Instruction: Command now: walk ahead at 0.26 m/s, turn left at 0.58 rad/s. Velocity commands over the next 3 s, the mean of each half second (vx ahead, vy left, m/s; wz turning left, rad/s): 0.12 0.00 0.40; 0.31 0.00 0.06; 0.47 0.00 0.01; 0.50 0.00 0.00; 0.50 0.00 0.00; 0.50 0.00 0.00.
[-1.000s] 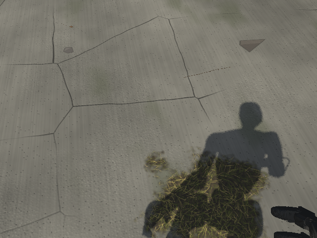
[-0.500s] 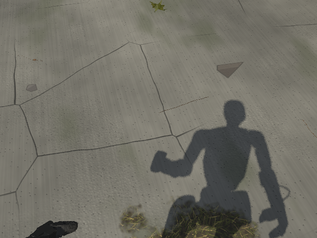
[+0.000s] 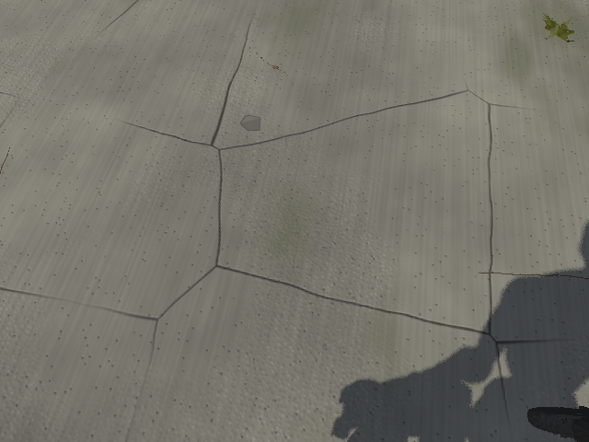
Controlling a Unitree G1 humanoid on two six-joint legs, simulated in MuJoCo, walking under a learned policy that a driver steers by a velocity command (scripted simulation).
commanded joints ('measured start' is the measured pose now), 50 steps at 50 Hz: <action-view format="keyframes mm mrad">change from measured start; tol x32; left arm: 1 -58 140 13 -138 -22 -46 -2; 43 -320 55 -19 -282 -31 -59 -60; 50 232 253 46 -145 5 -24 -38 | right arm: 1 216 -184 -60 -34 9 -10 -12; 50 283 9 16 -19 -7 -33 -59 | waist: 1 -132 20 -349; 22 -138 -240 -213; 39 -111 174 -7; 50 81 -285 -298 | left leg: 1 737 320 -477 -202 629 270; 6 271 219 -320 -297 630 214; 30 190 0 -110 -125 -391 -24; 45 547 274 -376 -343 204 106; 48 250 146 -182 -167 339 14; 50 -87 -28 -97 428 -354 -100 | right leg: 1 -552 10 162 330 20 -17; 18 -191 43 133 -435 345 -17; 22 71 -263 421 -638 925 -268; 30 -127 -35 243 -676 -71 -142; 42 -671 25 91 -204 -30 -137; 48 165 125 -14 -497 488 -129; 50 471 -282 639 -704 246 -305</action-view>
